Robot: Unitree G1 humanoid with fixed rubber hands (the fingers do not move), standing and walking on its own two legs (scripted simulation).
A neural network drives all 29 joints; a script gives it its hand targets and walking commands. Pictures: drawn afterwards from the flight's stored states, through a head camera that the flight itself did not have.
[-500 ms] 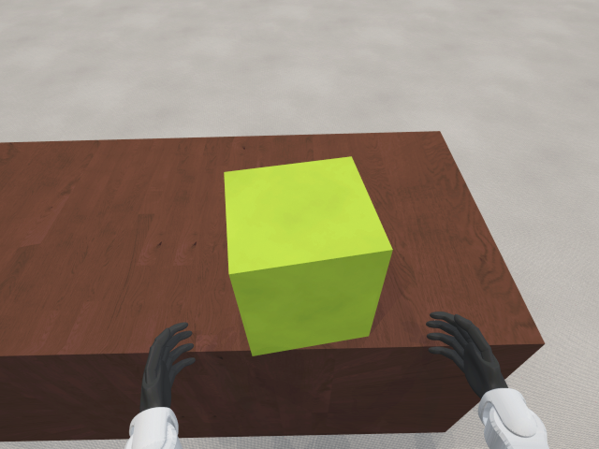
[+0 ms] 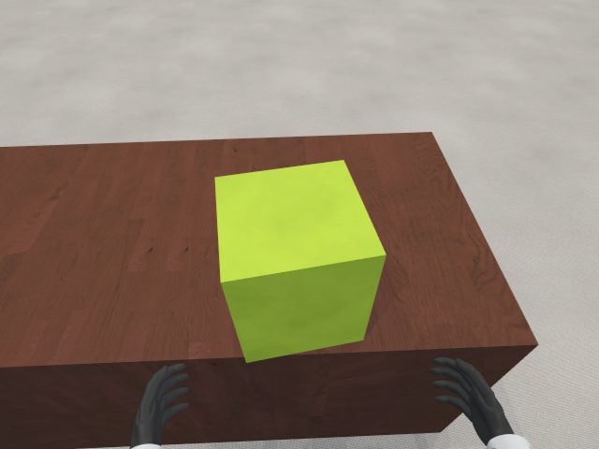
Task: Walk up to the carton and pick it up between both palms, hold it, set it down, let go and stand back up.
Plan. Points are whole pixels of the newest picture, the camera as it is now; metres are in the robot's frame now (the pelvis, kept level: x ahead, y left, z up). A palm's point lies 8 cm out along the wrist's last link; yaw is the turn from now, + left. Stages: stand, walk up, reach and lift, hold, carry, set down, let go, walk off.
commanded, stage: set down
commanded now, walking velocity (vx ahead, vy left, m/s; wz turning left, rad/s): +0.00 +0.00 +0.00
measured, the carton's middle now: (293, 263) +0.42 +0.05 -0.02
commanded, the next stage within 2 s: let go in 0.86 s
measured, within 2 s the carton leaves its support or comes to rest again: neither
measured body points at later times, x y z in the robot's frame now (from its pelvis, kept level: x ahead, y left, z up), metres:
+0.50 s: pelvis +0.01 +0.01 +0.01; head +0.02 +0.02 +0.46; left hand +0.18 +0.24 -0.07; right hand +0.19 -0.20 -0.07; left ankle +0.01 +0.15 -0.74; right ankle -0.02 -0.12 -0.74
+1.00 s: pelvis +0.01 +0.01 +0.01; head +0.03 +0.01 +0.46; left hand +0.17 +0.24 -0.08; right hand +0.18 -0.21 -0.09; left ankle +0.01 +0.15 -0.74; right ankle -0.02 -0.12 -0.74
